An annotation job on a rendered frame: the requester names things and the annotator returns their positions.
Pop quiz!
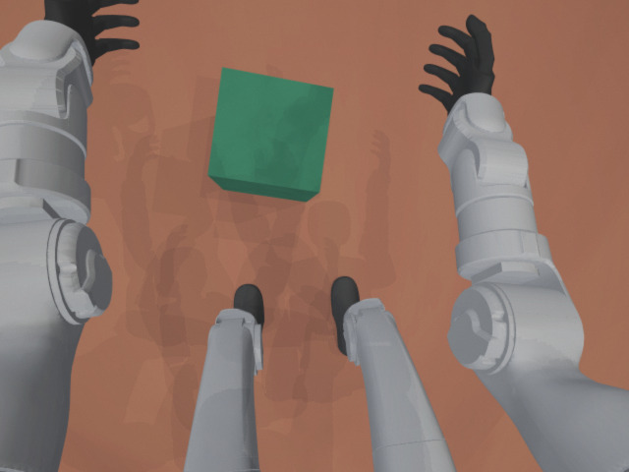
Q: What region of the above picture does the robot right foot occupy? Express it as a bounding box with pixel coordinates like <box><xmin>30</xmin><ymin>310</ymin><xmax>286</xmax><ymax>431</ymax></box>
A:
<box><xmin>331</xmin><ymin>276</ymin><xmax>360</xmax><ymax>356</ymax></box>

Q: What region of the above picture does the robot left hand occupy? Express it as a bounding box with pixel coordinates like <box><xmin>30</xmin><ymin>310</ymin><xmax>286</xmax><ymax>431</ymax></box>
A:
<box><xmin>44</xmin><ymin>0</ymin><xmax>140</xmax><ymax>66</ymax></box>

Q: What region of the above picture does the robot right thigh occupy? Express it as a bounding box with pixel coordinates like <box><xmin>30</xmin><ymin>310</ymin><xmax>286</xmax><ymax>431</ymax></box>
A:
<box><xmin>344</xmin><ymin>307</ymin><xmax>457</xmax><ymax>472</ymax></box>

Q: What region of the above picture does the robot left forearm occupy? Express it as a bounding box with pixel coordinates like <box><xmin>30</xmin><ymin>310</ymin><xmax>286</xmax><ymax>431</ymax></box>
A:
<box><xmin>0</xmin><ymin>20</ymin><xmax>93</xmax><ymax>225</ymax></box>

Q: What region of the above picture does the robot right upper arm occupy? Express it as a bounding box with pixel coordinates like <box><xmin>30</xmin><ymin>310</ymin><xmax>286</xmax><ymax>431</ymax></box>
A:
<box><xmin>447</xmin><ymin>281</ymin><xmax>629</xmax><ymax>472</ymax></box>

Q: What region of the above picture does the carton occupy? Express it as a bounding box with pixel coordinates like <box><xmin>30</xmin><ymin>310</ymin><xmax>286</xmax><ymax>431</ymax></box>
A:
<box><xmin>207</xmin><ymin>67</ymin><xmax>334</xmax><ymax>202</ymax></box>

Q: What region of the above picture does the robot left upper arm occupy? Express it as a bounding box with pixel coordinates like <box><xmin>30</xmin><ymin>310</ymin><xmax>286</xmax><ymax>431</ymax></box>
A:
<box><xmin>0</xmin><ymin>218</ymin><xmax>112</xmax><ymax>472</ymax></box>

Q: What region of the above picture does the robot right hand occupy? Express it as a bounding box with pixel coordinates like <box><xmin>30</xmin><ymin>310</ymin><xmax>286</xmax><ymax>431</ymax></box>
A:
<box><xmin>419</xmin><ymin>15</ymin><xmax>495</xmax><ymax>117</ymax></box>

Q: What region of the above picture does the robot right forearm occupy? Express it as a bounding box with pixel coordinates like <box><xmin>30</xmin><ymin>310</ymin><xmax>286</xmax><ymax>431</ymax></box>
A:
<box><xmin>437</xmin><ymin>92</ymin><xmax>584</xmax><ymax>347</ymax></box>

